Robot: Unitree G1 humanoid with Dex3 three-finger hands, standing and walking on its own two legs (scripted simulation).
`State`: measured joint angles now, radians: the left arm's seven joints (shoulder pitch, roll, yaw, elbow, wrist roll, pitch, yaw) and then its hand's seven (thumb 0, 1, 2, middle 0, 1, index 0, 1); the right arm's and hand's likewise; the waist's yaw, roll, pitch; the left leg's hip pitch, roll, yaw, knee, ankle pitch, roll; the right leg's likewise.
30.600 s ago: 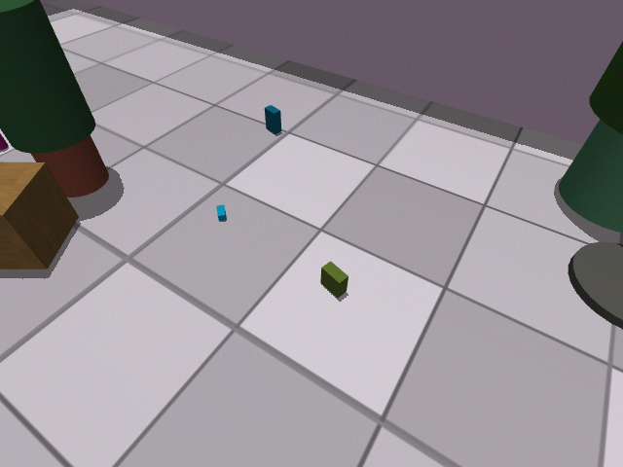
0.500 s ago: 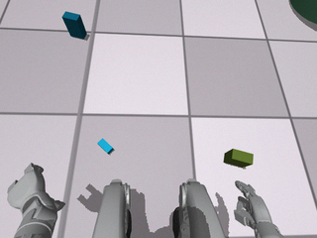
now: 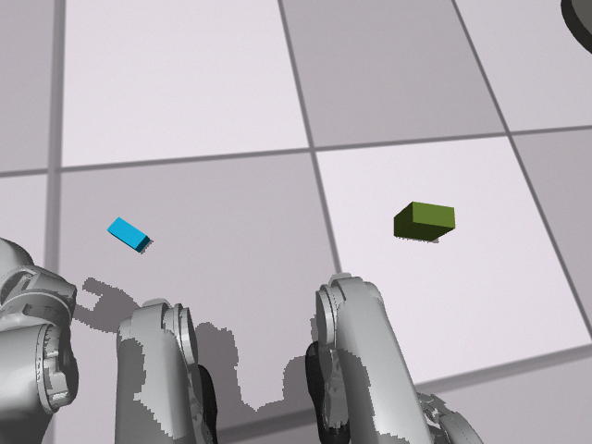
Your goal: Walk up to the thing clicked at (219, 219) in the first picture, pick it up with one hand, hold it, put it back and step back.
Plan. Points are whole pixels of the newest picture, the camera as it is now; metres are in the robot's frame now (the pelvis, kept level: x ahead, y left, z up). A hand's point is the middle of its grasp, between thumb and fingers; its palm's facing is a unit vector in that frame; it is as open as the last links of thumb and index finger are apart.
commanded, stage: rise first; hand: left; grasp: from above
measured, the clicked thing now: (129, 235) +0.51 +0.26 -0.37
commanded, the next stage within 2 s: none
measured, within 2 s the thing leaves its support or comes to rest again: neither
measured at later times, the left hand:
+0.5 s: hand (61, 258) +0.42 +0.32 -0.20, palm faces -0.19 -0.37 -0.91, open 13.5 cm
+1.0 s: hand (70, 245) +0.46 +0.32 -0.24, palm faces -0.15 -0.38 -0.91, open 13.7 cm
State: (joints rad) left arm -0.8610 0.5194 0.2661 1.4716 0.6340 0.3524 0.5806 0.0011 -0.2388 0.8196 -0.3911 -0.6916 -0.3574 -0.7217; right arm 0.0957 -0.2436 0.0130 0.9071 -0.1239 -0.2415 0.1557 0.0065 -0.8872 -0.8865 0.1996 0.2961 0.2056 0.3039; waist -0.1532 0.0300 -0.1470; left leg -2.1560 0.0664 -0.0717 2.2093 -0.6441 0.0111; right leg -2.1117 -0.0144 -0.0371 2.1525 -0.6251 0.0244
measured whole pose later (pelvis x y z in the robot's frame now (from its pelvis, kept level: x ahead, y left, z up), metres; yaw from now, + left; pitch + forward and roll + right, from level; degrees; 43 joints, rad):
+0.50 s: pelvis +0.01 -0.01 -0.05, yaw +0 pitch +34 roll -4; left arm -1.05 0.65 0.39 1.65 0.77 0.30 0.60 0.00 -0.43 0.95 -0.25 -0.83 -0.21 -0.86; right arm 0.14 -0.31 0.03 0.89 -0.15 -0.30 0.25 0.00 -0.89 -0.89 0.20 0.30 0.20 0.30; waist -0.21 0.03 -0.04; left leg -2.30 0.06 -0.09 2.37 -0.66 0.00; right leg -2.26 -0.01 -0.04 2.32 -0.64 0.01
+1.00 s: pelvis +0.01 +0.00 -0.07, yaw -3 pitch +33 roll -7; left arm -1.10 0.75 0.44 1.65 0.79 0.31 0.64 0.00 -0.47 0.96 -0.24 -0.84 -0.19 -0.88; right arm 0.15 -0.32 0.07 0.88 -0.18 -0.32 0.32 0.00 -0.90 -0.89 0.19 0.30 0.20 0.30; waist -0.25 0.00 0.03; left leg -2.35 0.06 -0.14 2.45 -0.69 0.00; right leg -2.29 0.00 -0.07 2.36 -0.65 0.03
